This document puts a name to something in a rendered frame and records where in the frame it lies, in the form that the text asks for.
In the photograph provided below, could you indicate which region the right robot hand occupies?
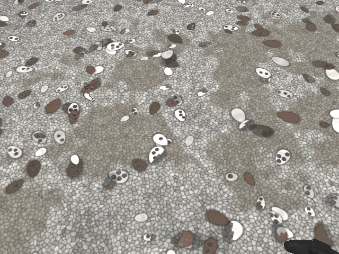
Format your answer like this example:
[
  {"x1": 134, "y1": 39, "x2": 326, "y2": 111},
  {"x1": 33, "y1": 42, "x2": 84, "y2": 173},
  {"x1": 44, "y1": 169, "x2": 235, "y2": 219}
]
[{"x1": 284, "y1": 239, "x2": 339, "y2": 254}]

